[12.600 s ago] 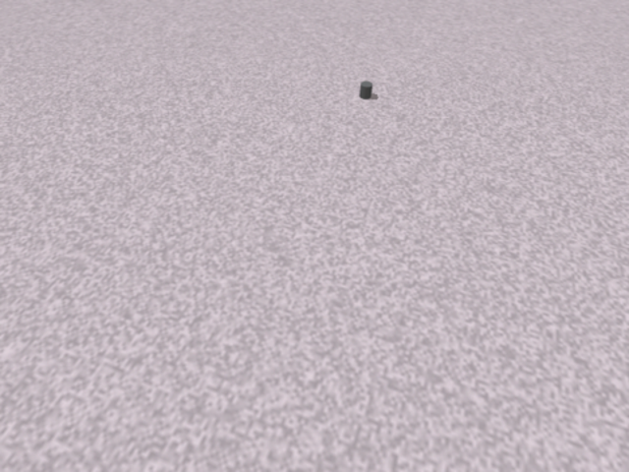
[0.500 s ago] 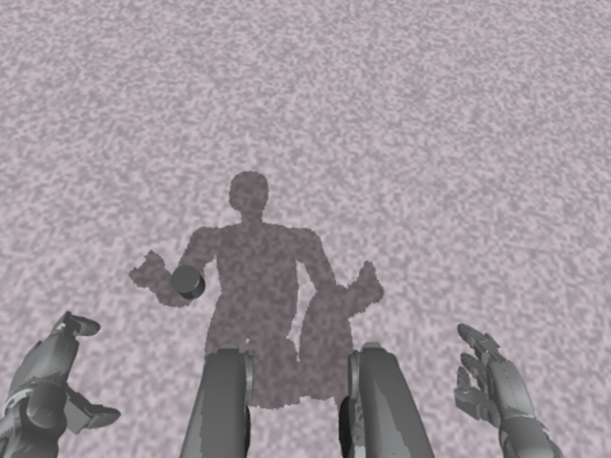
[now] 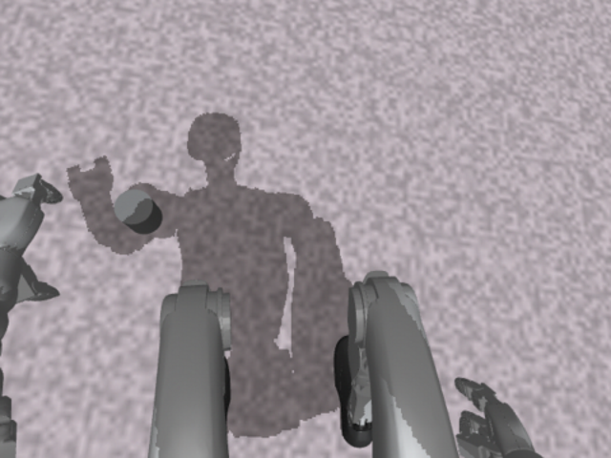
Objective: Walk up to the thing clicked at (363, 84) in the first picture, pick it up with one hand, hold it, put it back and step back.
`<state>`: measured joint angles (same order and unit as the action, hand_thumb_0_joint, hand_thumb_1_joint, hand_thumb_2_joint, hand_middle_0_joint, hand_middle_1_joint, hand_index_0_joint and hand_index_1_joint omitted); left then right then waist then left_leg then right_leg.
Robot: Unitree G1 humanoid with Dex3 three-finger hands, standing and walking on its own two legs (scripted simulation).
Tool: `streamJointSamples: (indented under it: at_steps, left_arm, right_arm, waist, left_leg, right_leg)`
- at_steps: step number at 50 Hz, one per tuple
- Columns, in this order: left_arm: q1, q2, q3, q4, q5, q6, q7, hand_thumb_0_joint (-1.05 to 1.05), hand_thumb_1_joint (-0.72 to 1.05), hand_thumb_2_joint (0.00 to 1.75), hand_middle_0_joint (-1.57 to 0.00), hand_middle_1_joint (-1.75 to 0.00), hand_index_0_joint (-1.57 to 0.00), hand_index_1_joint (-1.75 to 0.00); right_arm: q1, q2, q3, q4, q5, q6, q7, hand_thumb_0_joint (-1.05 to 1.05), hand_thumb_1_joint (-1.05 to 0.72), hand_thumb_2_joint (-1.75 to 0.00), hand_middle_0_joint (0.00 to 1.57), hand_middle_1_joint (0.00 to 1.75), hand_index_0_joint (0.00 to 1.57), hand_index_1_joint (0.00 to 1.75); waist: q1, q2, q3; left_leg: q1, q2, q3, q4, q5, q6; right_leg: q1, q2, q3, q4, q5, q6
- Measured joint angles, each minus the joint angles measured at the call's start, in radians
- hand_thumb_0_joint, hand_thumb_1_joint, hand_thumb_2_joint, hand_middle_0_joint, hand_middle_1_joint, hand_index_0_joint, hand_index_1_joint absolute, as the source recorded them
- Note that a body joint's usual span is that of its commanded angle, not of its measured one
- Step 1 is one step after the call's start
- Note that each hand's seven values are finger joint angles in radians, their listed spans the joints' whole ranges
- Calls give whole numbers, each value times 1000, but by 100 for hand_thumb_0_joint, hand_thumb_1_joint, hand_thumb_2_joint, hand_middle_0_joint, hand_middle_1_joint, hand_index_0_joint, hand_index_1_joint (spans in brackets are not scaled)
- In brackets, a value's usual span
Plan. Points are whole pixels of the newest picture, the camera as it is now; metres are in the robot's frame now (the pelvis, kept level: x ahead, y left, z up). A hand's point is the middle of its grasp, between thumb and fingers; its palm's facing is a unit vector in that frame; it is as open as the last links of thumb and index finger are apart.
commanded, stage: rise first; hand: left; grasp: from above
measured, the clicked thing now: (139, 212) +0.49 +0.29 -0.37
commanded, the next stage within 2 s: approach in 1.00 s
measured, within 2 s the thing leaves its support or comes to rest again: neither
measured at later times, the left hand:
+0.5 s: hand (62, 228) +0.42 +0.35 -0.20, palm faces -0.45 -0.09 -0.89, open 13.7 cm
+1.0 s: hand (76, 220) +0.44 +0.35 -0.24, palm faces -0.44 -0.07 -0.90, open 13.8 cm
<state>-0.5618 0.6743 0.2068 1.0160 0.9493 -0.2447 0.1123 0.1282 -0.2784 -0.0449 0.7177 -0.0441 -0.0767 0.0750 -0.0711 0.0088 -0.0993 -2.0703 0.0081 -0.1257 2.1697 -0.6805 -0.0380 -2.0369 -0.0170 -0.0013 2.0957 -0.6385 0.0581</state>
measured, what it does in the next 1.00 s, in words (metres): lowers itself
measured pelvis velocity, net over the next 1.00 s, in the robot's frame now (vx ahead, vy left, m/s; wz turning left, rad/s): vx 0.01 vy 0.01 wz -0.05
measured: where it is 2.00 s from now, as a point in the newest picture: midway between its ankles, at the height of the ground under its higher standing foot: (284, 418)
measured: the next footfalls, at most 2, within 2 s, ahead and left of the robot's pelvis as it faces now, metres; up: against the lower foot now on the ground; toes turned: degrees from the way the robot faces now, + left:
none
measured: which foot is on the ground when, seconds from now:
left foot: down 0.00-1.00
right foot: down 0.00-1.00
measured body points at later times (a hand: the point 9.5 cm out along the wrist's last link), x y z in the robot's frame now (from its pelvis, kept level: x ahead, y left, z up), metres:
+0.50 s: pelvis +0.00 +0.01 -0.05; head +0.22 +0.08 +0.33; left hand +0.44 +0.35 -0.15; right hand +0.09 -0.27 -0.16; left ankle +0.08 +0.13 -0.37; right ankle +0.11 -0.14 -0.37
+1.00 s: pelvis +0.01 +0.01 -0.07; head +0.25 +0.08 +0.30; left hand +0.46 +0.35 -0.19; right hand +0.08 -0.27 -0.18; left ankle +0.08 +0.13 -0.37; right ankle +0.11 -0.14 -0.37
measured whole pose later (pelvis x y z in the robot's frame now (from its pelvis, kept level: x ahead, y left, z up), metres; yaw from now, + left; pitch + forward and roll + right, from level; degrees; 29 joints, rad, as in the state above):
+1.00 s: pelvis +0.01 +0.01 -0.07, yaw -3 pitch +34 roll -9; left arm -0.84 0.82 0.21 1.38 1.32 -0.34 0.40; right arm 0.11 -0.27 0.01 0.76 -0.17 0.00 0.15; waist -0.18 -0.03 -0.05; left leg -2.30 -0.02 -0.16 2.42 -0.72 -0.02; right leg -2.23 -0.01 0.00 2.31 -0.68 0.07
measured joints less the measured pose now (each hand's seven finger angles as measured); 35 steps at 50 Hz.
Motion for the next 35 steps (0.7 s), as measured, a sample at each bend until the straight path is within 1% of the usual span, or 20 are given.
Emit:
streamJointSamples:
  at_steps: [3, 7, 11, 16, 21, 30, 35]
  left_arm:
    - [-32, 26, 1, 45, 48, -37, 21, 0, -52, 103, -7, -105, -7, -106]
    - [-77, 56, -4, 103, 112, -72, 68, 0, -51, 102, -8, -103, -8, -103]
    - [-121, 73, -9, 150, 174, -81, 117, 0, -50, 101, -9, -100, -9, -100]
    - [-173, 84, -21, 205, 232, -74, 160, 0, -48, 99, -11, -96, -11, -96]
    - [-209, 91, -26, 246, 278, -71, 186, 0, -45, 96, -13, -93, -13, -94]
    - [-255, 117, -23, 309, 334, -92, 215, 0, -41, 92, -16, -92, -17, -91]
    - [-269, 138, -13, 333, 359, -114, 235, 0, -41, 91, -17, -92, -17, -91]
  right_arm:
    - [13, -3, 8, 3, -9, 16, 9, 1, -88, -89, 20, 30, 21, 30]
    - [18, -8, 18, 13, -24, 32, 20, 1, -88, -89, 20, 30, 21, 30]
    - [14, -10, 24, 23, -39, 45, 28, 1, -89, -89, 20, 30, 21, 30]
    - [2, -6, 27, 27, -55, 55, 38, 1, -89, -89, 20, 30, 21, 30]
    - [-9, 3, 32, 26, -66, 60, 48, 0, -90, -89, 20, 30, 21, 30]
    - [-20, 11, 47, 30, -91, 69, 63, 0, -90, -89, 20, 30, 21, 30]
    - [-22, 11, 51, 36, -105, 75, 67, 0, -91, -89, 20, 30, 21, 30]
  waist:
    - [-12, -6, 7]
    - [-28, -15, 13]
    - [-42, -19, 19]
    - [-58, -20, 23]
    - [-70, -19, 26]
    - [-87, -21, 34]
    - [-94, -25, 37]
  left_leg:
    - [-29, -4, -6, 31, 5, 3]
    - [-67, -10, -14, 72, 8, 6]
    - [-103, -17, -19, 108, 9, 10]
    - [-139, -24, -21, 142, 7, 17]
    - [-163, -27, -20, 164, 3, 21]
    - [-189, -30, -22, 196, -9, 21]
    - [-206, -30, -27, 217, -17, 19]
  right_leg:
    - [-22, 1, -3, 23, 5, 0]
    - [-52, 2, -6, 56, 6, -2]
    - [-78, 0, -8, 85, 4, -2]
    - [-105, -1, -6, 113, -1, 0]
    - [-124, -1, -4, 133, -7, -1]
    - [-150, 0, 0, 165, -20, 7]
    - [-167, 3, -2, 183, -25, 12]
